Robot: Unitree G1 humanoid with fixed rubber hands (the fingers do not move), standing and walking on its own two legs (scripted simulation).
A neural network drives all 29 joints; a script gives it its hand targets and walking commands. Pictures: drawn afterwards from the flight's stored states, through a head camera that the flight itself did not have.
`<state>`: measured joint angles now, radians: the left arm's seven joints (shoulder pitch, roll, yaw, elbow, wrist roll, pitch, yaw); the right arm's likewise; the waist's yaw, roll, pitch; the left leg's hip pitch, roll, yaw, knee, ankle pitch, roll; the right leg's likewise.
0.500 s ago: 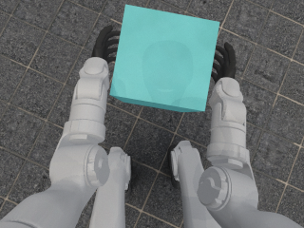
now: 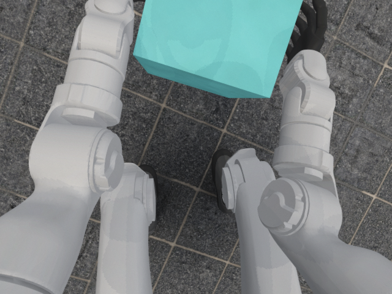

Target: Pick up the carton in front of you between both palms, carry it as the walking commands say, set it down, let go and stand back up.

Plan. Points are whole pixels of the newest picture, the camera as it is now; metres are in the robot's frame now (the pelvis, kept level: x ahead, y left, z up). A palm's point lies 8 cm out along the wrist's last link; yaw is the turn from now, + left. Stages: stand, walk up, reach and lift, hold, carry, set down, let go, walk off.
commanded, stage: set down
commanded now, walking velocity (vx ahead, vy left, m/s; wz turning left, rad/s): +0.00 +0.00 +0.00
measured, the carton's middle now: (209, 30) +0.54 -0.06 -0.22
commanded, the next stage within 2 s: none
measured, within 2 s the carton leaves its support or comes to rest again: rests again in 1.06 s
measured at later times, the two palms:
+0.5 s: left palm (134, 2) +0.60 +0.08 -0.23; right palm (286, 47) +0.51 -0.21 -0.20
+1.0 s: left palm (137, 9) +0.59 +0.07 -0.24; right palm (287, 50) +0.51 -0.22 -0.22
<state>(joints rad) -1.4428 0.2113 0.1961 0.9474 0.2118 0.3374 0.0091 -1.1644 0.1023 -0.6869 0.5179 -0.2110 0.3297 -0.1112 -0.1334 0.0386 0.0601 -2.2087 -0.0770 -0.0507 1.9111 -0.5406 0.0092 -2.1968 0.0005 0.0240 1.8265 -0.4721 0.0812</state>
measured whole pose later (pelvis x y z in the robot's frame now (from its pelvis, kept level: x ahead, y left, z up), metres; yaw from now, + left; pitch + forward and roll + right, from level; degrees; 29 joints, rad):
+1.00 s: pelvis +0.00 +0.00 -0.07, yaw -2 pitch +40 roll -7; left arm -1.66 0.36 0.04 1.20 0.14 0.25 -0.05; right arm -1.42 -0.08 -0.66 0.90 -0.12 0.24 -0.07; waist -0.17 -0.03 0.32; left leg -2.29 -0.06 -0.06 2.21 -0.62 0.03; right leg -2.27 0.04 0.02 2.09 -0.53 0.12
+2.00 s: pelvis +0.00 -0.01 -0.02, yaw -3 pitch +41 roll -4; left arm -1.67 0.58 -0.11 1.19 -0.08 0.23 -0.06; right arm -1.29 -0.08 -0.36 0.74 0.15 0.20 -0.24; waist -0.20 -0.01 0.26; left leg -2.15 -0.02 -0.07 2.04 -0.61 0.00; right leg -2.17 0.06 0.01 1.94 -0.48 0.07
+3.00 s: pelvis +0.04 -0.01 +0.22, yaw +4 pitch +42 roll -1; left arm -1.02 0.25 0.27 0.82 0.20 0.24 0.00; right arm -0.68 -0.01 -0.38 0.48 -0.11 0.21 0.00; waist -0.16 0.02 -0.07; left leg -1.44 -0.06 -0.07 1.02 -0.31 -0.01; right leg -1.44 -0.02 0.01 0.98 -0.27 0.03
